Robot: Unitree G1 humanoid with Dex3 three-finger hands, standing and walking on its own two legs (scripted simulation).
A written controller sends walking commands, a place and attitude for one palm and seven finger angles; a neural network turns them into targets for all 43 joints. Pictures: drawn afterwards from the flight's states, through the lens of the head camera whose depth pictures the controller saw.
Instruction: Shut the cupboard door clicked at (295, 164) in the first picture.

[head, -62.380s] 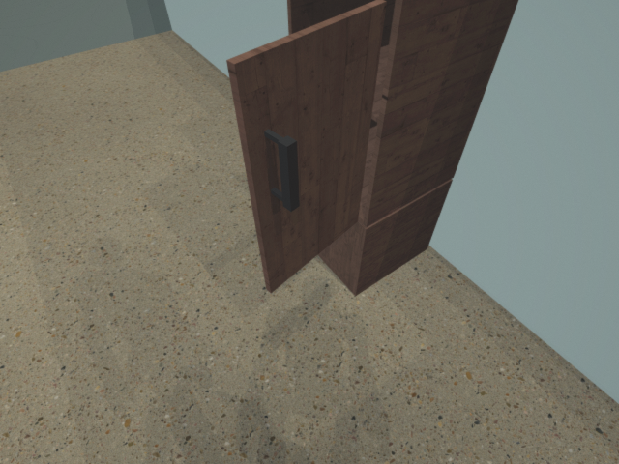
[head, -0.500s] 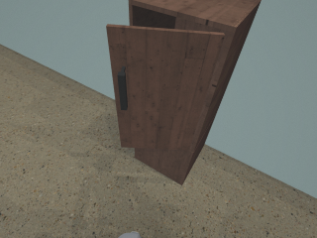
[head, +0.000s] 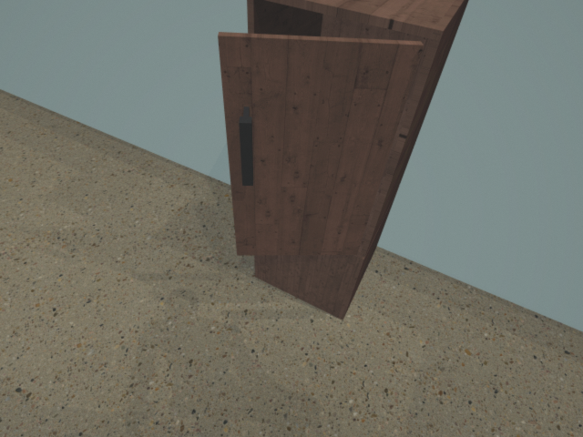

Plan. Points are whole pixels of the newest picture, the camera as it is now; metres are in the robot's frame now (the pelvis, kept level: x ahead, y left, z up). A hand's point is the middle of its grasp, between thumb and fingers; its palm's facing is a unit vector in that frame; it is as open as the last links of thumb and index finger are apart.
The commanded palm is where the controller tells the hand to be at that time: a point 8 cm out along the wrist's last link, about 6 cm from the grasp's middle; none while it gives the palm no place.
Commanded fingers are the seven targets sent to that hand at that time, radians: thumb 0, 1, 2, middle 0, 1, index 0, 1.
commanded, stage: come to a stop and stand still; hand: left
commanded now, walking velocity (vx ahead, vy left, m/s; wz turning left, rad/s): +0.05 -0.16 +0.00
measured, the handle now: (247, 147) +0.62 +0.13 +0.06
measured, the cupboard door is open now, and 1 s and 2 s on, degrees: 31 31 31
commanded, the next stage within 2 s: look again from close up in 0.68 s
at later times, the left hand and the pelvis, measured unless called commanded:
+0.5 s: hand out of the picture +0.10 +0.14 -0.16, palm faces -0.03 -0.98 -0.21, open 7.2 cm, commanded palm none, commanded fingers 0.00 0.90 0.90 -0.20 -0.30 -0.20 -0.30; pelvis +0.02 -0.04 +0.01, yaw -2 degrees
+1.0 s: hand out of the picture +0.03 +0.18 -0.17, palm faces +0.00 -0.98 -0.20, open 7.4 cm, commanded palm none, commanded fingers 0.00 0.90 0.90 -0.20 -0.30 -0.20 -0.30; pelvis +0.01 -0.01 +0.01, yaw -2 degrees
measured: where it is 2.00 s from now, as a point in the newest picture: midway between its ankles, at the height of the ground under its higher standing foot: outside the picture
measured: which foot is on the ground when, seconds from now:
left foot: down 0.00-1.00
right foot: up 0.00-0.36, down 0.38-1.00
